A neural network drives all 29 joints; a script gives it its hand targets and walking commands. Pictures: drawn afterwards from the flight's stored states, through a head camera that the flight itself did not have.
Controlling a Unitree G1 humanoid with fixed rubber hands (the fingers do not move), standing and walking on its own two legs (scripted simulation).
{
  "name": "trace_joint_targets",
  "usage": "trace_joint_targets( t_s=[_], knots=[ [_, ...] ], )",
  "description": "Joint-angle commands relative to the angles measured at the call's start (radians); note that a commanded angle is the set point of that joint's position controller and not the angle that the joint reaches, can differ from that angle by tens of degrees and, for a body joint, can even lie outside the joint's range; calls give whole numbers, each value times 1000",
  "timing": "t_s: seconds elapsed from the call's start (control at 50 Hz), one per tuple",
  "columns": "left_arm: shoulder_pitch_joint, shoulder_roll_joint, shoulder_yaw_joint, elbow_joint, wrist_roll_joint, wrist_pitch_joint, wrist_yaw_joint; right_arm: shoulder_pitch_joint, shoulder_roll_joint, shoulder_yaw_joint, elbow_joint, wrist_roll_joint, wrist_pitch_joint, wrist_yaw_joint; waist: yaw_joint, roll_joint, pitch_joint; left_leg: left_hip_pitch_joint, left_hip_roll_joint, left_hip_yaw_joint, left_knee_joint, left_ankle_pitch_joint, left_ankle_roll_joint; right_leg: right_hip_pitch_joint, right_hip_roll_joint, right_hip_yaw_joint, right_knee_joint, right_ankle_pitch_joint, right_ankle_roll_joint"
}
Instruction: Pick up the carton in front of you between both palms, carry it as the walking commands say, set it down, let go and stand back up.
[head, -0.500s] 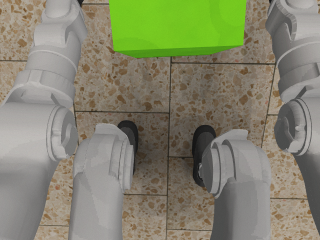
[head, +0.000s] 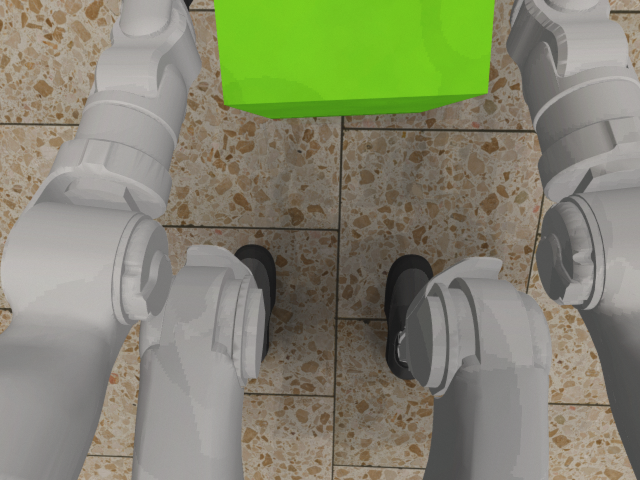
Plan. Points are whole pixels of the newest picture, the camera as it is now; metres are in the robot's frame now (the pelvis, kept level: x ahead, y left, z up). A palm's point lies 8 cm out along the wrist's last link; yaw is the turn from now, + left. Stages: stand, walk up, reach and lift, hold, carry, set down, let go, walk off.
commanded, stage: reach and lift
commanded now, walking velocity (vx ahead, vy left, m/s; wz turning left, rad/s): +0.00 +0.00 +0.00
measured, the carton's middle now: (346, 8) +0.55 -0.01 -0.25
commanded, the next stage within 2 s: none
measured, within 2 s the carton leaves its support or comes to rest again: leaves its support in 0.36 s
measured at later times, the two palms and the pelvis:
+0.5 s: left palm out of the picture +0.55 +0.14 -0.12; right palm out of the picture +0.56 -0.16 -0.12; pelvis +0.01 +0.00 +0.00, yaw -1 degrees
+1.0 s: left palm out of the picture +0.50 +0.14 +0.07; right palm out of the picture +0.50 -0.16 +0.06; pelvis +0.00 +0.01 +0.12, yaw -2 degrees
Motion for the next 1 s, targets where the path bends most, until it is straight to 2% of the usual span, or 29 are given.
trace_joint_targets(
  t_s=[0.0,0.02,0.04,0.1,0.12,0.18,0.22,0.28,0.36,0.44,0.5,0.58,0.64,0.72,0.78,0.86,0.98],
  knots=[
    [-313,-10,6,-106,29,-13,-4,-342,26,0,-101,-24,-12,8,15,-66,-1177,568,-26,103,-141,282,6,623,21,-61,-176,281,3],
    [-323,-30,24,-106,53,-10,-4,-350,47,-15,-98,-47,-9,11,14,-64,-1170,574,-30,103,-139,275,6,621,26,-63,-178,273,4],
    [-381,-192,-30,-137,50,-1,-34,-398,212,31,-115,-39,-1,40,10,-60,-1163,581,-41,103,-138,272,11,622,38,-64,-180,266,-1],
    [-549,-638,-95,-150,89,41,-161,-505,676,61,-109,-83,35,164,-1,-64,-1088,564,-69,111,-124,246,14,556,59,-72,-164,239,-9],
    [-571,-732,-92,-172,110,61,-204,-489,779,45,-124,-103,53,202,-2,-65,-1064,545,-78,121,-118,234,15,537,66,-80,-159,232,-7],
    [-554,-866,-81,-221,141,105,-278,-439,929,15,-156,-132,90,273,-1,-53,-1022,491,-88,127,-106,236,33,490,78,-95,-150,241,-17],
    [-536,-934,-97,-250,127,119,-294,-433,983,26,-199,-124,100,291,-6,-47,-1068,502,-91,126,-100,277,38,484,82,-104,-143,276,-24],
    [-529,-1015,-142,-302,81,125,-299,-436,1045,74,-286,-87,105,292,-14,-55,-1221,551,-92,125,-86,392,40,553,83,-108,-132,393,-24],
    [-539,-1104,-230,-425,18,146,-285,-486,1137,177,-478,-31,120,269,-6,-68,-1599,665,-101,139,-86,547,32,759,91,-118,-127,589,-13],
    [-542,-1181,-320,-573,12,188,-268,-445,1240,234,-609,-38,167,240,-16,-100,-1922,716,-119,158,-131,589,18,937,113,-130,-160,691,3],
    [-497,-1195,-322,-610,53,223,-269,-341,1310,217,-588,-77,214,237,-11,-95,-1881,694,-129,162,-198,494,18,895,127,-136,-228,582,7],
    [-379,-1214,-192,-460,184,272,-292,-224,1348,81,-412,-185,263,262,13,-77,-1513,577,-127,157,-317,258,24,654,134,-140,-362,286,2],
    [-347,-1207,-81,-380,272,290,-307,-206,1337,-33,-322,-273,276,277,14,-67,-1368,544,-125,149,-394,157,33,581,135,-142,-439,167,-9],
    [-362,-1206,-27,-360,318,295,-318,-221,1330,-114,-294,-333,276,285,4,-49,-1378,581,-129,144,-466,126,34,614,139,-139,-505,140,-13],
    [-369,-1224,-29,-367,325,302,-326,-224,1340,-125,-305,-347,283,289,-6,-42,-1434,627,-130,144,-512,118,33,672,140,-138,-551,135,-14],
    [-350,-1266,-63,-389,314,321,-339,-209,1379,-93,-346,-339,300,296,-11,-36,-1530,709,-130,143,-566,141,29,763,140,-138,-606,155,-10],
    [-266,-1341,-160,-445,270,343,-354,-149,1460,16,-443,-289,321,306,-7,-43,-1649,850,-133,139,-633,244,23,904,144,-139,-674,257,3]
  ],
)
